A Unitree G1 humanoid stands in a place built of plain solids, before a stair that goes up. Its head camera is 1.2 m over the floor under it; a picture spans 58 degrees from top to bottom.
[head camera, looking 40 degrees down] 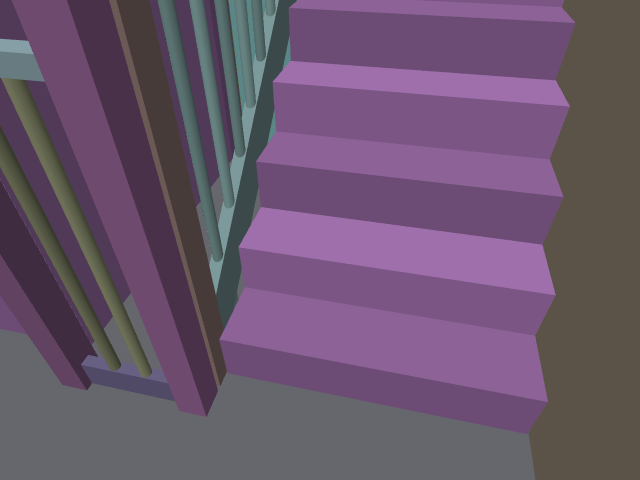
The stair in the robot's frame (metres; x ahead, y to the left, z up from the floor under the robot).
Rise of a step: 0.17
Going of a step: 0.21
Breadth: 0.90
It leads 13 degrees to the right of straight ahead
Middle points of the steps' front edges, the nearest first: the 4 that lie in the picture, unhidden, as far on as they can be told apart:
0.68 -0.15 0.17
0.89 -0.19 0.35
1.10 -0.24 0.52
1.30 -0.28 0.69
